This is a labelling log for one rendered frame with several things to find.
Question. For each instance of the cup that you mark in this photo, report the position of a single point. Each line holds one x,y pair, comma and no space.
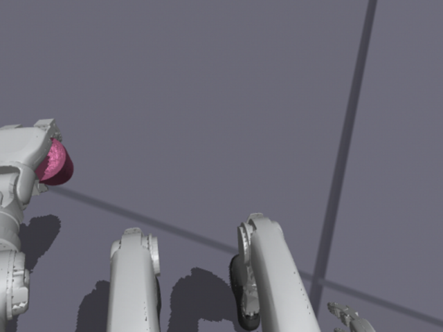
57,167

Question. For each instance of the left robot hand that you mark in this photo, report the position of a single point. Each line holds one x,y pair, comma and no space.
29,146

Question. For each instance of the right robot hand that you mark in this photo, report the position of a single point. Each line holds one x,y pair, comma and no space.
350,318

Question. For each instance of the right robot foot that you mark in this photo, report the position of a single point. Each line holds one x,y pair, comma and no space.
247,322

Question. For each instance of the left robot arm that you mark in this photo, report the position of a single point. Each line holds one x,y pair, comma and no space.
16,187

